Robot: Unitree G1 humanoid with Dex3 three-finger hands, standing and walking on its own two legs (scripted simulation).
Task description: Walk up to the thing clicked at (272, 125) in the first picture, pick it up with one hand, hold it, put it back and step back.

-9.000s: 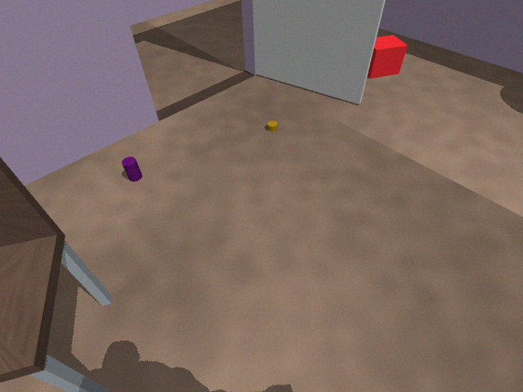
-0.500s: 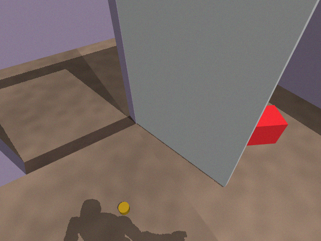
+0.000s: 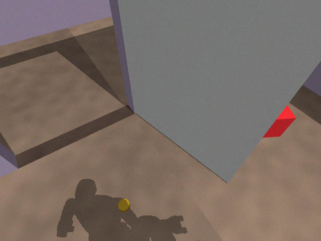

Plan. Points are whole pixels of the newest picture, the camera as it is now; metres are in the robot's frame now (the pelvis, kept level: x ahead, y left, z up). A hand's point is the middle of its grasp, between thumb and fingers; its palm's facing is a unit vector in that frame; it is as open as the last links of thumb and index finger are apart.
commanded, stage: walk up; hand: left
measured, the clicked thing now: (124, 205) +0.41 +0.23 -0.75
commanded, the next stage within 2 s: none
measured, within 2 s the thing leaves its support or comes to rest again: neither
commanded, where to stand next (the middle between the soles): +0.05 -0.03 m, yaw -1 degrees
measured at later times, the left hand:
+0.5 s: hand out of the picture +0.14 +0.25 -0.14, palm faces -0.05 -0.95 -0.31, open 7.4 cm
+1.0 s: hand out of the picture +0.08 +0.23 -0.14, palm faces -0.01 -0.95 -0.32, open 7.4 cm
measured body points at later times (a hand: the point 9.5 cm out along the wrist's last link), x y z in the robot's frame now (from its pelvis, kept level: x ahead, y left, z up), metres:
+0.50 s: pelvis +0.01 +0.00 +0.01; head +0.04 +0.01 +0.46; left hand +0.14 +0.29 -0.12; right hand +0.09 -0.32 -0.11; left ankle -0.01 +0.12 -0.73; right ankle +0.05 -0.13 -0.73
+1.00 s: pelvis +0.00 -0.02 +0.01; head +0.03 -0.02 +0.46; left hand +0.08 +0.28 -0.12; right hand +0.09 -0.32 -0.12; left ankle -0.01 +0.12 -0.73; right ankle +0.05 -0.13 -0.73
